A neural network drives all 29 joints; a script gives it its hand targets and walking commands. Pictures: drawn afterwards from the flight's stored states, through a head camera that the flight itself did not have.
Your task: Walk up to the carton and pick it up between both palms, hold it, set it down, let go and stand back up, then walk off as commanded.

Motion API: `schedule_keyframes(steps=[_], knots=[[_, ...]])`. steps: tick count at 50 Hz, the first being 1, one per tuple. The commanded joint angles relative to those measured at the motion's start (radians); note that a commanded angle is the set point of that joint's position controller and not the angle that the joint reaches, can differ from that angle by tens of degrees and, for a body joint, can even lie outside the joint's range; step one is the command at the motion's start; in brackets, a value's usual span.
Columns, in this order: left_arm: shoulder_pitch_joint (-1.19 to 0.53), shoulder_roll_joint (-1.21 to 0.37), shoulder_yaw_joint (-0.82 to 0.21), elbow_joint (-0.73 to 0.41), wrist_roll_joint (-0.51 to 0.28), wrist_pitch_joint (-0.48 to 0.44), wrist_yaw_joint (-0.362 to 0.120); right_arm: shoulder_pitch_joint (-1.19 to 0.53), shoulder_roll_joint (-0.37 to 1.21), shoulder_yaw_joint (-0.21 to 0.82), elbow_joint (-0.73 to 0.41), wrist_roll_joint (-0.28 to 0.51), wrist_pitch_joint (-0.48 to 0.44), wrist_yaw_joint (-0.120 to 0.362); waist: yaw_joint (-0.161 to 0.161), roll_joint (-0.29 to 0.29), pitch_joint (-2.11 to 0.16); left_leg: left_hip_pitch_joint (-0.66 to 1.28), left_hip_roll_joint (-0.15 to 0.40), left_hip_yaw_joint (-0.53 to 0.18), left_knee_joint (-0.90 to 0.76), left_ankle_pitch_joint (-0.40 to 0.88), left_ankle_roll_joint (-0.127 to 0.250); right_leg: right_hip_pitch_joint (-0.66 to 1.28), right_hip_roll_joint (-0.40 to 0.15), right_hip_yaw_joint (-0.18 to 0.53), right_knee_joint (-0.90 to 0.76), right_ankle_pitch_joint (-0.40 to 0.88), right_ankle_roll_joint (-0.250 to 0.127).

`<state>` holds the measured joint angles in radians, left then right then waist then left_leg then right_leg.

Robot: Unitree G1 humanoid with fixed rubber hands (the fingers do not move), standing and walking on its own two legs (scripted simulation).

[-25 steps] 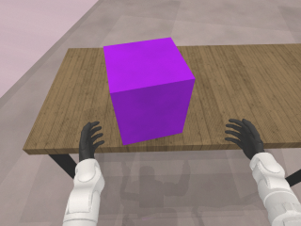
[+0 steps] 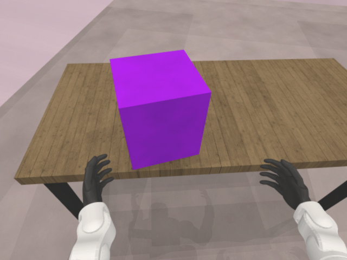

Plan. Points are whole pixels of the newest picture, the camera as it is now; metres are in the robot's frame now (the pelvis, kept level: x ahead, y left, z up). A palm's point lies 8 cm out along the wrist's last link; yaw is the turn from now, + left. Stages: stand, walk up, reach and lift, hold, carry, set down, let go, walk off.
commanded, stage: set down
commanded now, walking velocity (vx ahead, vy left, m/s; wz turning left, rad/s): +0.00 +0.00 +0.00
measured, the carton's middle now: (158, 110) +0.50 +0.08 +0.05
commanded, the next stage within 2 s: none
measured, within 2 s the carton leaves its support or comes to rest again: neither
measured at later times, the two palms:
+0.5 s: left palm (88, 209) +0.21 +0.20 +0.04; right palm (297, 214) +0.23 -0.25 +0.00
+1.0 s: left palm (83, 218) +0.20 +0.22 +0.00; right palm (292, 217) +0.23 -0.25 -0.01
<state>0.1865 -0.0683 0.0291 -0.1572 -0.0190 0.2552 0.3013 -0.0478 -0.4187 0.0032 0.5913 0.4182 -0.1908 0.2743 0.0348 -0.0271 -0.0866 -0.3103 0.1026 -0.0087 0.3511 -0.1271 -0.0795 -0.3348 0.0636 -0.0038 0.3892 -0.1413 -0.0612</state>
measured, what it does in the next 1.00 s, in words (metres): stands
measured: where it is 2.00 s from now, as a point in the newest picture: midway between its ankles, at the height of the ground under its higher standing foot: outside the picture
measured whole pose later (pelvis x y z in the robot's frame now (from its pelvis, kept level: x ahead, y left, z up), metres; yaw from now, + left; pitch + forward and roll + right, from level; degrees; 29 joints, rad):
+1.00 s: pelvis +0.02 +0.01 +0.00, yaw +1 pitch +5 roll +0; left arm 0.35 0.05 0.02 -0.06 -0.02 0.19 0.20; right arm 0.21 -0.42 0.00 0.41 0.35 -0.16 0.21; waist 0.02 -0.03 -0.05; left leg -0.28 0.08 -0.01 0.33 -0.15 -0.08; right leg -0.30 0.04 0.00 0.36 -0.16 -0.04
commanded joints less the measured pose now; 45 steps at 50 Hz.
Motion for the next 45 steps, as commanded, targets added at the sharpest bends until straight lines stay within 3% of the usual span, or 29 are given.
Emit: schedule_keyframes(steps=[1,3,4,5,6,9,13,15,17,19,20,25,26,28,30,33,36,38,40,43,45], knots=[[-0.025,0.003,-0.102,-0.276,0.057,-0.033,0.016,-0.071,-0.348,-0.067,-0.348,0.038,-0.037,-0.001,-0.015,-0.082,-0.142,0.226,-0.093,0.011,-0.025,0.036,0.076,0.181,-0.049,0.074,-0.109,-0.071,-0.001],[-0.025,0.010,-0.107,-0.290,0.051,-0.036,0.013,-0.052,-0.338,-0.057,-0.375,0.044,-0.027,-0.003,-0.014,-0.065,-0.135,0.219,-0.094,0.019,-0.023,0.024,0.071,0.175,-0.057,0.088,-0.113,-0.096,0.002],[-0.097,0.034,-0.092,-0.282,0.040,-0.045,0.017,-0.121,-0.323,-0.060,-0.419,0.039,-0.025,-0.008,0.009,-0.079,-0.153,0.181,-0.099,0.033,-0.021,-0.001,0.075,0.169,-0.060,0.096,-0.113,-0.131,0.007],[-0.012,0.018,-0.104,-0.287,0.046,-0.042,0.016,-0.030,-0.325,-0.066,-0.415,0.035,-0.019,-0.010,-0.003,-0.076,-0.116,0.210,-0.098,0.023,-0.024,0.014,0.071,0.172,-0.060,0.096,-0.112,-0.115,0.009],[-0.050,0.027,-0.090,-0.269,0.041,-0.046,0.015,-0.038,-0.317,-0.058,-0.414,0.032,-0.013,-0.015,0.005,-0.093,-0.114,0.188,-0.104,0.033,-0.023,-0.003,0.079,0.165,-0.060,0.103,-0.105,-0.124,0.015],[0.027,0.024,-0.098,-0.294,0.047,-0.050,0.006,0.034,-0.321,-0.061,-0.445,0.040,-0.013,-0.017,-0.009,-0.062,-0.128,0.218,-0.105,0.029,-0.025,0.043,0.065,0.187,-0.058,0.086,-0.103,-0.055,0.012],[0.016,0.039,-0.099,-0.279,0.037,-0.052,0.002,0.058,-0.312,-0.081,-0.457,0.016,0.001,-0.020,-0.010,-0.075,-0.082,0.195,-0.102,0.028,-0.031,-0.022,0.067,0.156,-0.067,0.102,-0.119,-0.155,0.011],[0.020,0.053,-0.087,-0.269,0.035,-0.056,-0.001,0.069,-0.293,-0.071,-0.471,0.011,0.003,-0.026,0.001,-0.076,-0.096,0.184,-0.105,0.037,-0.028,-0.015,0.069,0.170,-0.074,0.108,-0.115,-0.137,0.013],[0.017,0.046,-0.102,-0.297,0.025,-0.064,0.000,0.062,-0.303,-0.083,-0.510,0.016,-0.003,-0.023,-0.008,-0.082,-0.100,0.173,-0.101,0.028,-0.025,-0.020,0.067,0.161,-0.069,0.104,-0.113,-0.157,0.013],[0.029,0.045,-0.114,-0.265,0.033,-0.059,-0.004,0.079,-0.292,-0.082,-0.485,0.003,0.007,-0.022,-0.010,-0.055,-0.080,0.182,-0.103,0.026,-0.030,-0.039,0.060,0.145,-0.070,0.099,-0.120,-0.182,0.007],[0.020,0.051,-0.107,-0.210,0.024,-0.048,-0.017,0.084,-0.274,-0.084,-0.467,-0.017,0.017,-0.027,-0.024,-0.087,-0.066,0.172,-0.108,0.031,-0.031,-0.076,0.070,0.136,-0.081,0.113,-0.132,-0.210,0.015],[0.042,0.079,-0.087,-0.182,0.022,-0.054,-0.037,0.105,-0.267,-0.077,-0.491,-0.034,0.025,-0.041,-0.017,-0.099,-0.070,0.158,-0.112,0.040,-0.029,-0.057,0.074,0.160,-0.088,0.115,-0.132,-0.200,0.023],[0.038,0.079,-0.084,-0.227,0.025,-0.057,-0.033,0.104,-0.265,-0.078,-0.497,-0.031,0.026,-0.040,-0.011,-0.079,-0.079,0.167,-0.112,0.040,-0.031,-0.023,0.071,0.171,-0.081,0.105,-0.122,-0.162,0.024],[0.067,0.092,-0.082,-0.129,0.033,-0.044,-0.060,0.146,-0.237,-0.072,-0.427,-0.053,0.032,-0.052,-0.036,-0.088,-0.069,0.205,-0.115,0.044,-0.024,-0.019,0.074,0.160,-0.083,0.096,-0.128,-0.106,0.024],[0.093,0.093,-0.085,-0.177,0.030,-0.061,-0.054,0.152,-0.247,-0.076,-0.457,-0.046,0.020,-0.046,-0.024,-0.065,-0.102,0.218,-0.114,0.035,-0.030,0.021,0.069,0.171,-0.069,0.071,-0.113,-0.047,0.021],[0.103,0.110,-0.067,-0.103,0.043,-0.059,-0.073,0.177,-0.225,-0.064,-0.400,-0.058,0.020,-0.049,-0.031,-0.056,-0.066,0.224,-0.124,0.043,-0.028,0.009,0.072,0.162,-0.065,0.065,-0.115,-0.016,0.019],[0.132,0.111,-0.063,-0.155,0.034,-0.091,-0.077,0.200,-0.222,-0.069,-0.439,-0.054,-0.005,-0.050,-0.026,-0.055,-0.116,0.241,-0.121,0.039,-0.023,0.068,0.065,0.192,-0.049,0.044,-0.090,0.097,0.022],[0.146,0.118,-0.066,-0.079,0.041,-0.096,-0.092,0.209,-0.211,-0.063,-0.374,-0.073,-0.007,-0.051,-0.039,-0.062,-0.094,0.251,-0.125,0.041,-0.022,0.058,0.066,0.181,-0.052,0.043,-0.098,0.098,0.022],[0.140,0.126,-0.062,-0.131,0.039,-0.110,-0.085,0.215,-0.208,-0.059,-0.397,-0.065,-0.019,-0.052,-0.020,-0.027,-0.121,0.263,-0.123,0.033,-0.025,0.071,0.062,0.180,-0.036,0.022,-0.085,0.109,0.015],[0.151,0.131,-0.056,-0.054,0.036,-0.119,-0.103,0.227,-0.186,-0.054,-0.349,-0.082,-0.020,-0.057,-0.033,-0.048,-0.091,0.269,-0.128,0.043,-0.026,0.079,0.064,0.174,-0.037,0.025,-0.093,0.136,0.023],[0.155,0.137,-0.064,-0.080,0.031,-0.128,-0.102,0.224,-0.200,-0.067,-0.354,-0.083,-0.026,-0.053,-0.034,-0.023,-0.116,0.289,-0.124,0.034,-0.023,0.084,0.056,0.157,-0.034,0.014,-0.087,0.137,0.017]])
